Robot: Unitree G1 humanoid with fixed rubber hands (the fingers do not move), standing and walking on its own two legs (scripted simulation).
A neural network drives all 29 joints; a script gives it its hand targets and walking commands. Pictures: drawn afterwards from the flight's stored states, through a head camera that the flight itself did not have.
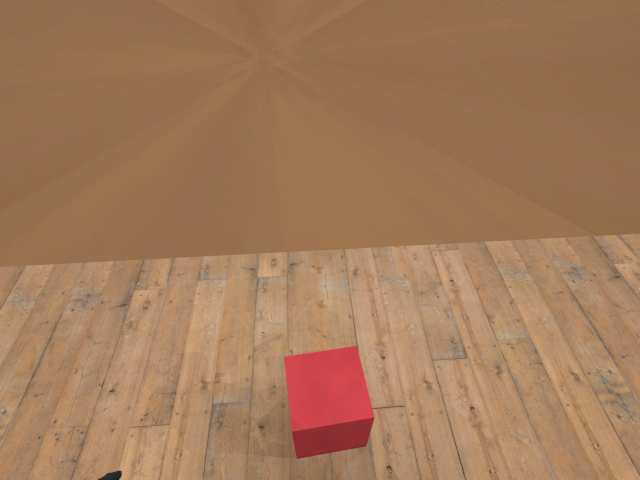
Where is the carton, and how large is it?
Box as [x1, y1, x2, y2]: [284, 346, 374, 458]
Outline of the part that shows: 356,346 284,357 291,427 297,458 366,445 374,417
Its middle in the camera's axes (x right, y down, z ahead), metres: +0.02 +0.47 +1.11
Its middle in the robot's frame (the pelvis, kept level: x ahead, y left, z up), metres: +0.47 +0.01 -0.66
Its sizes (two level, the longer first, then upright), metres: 0.210 0.200 0.250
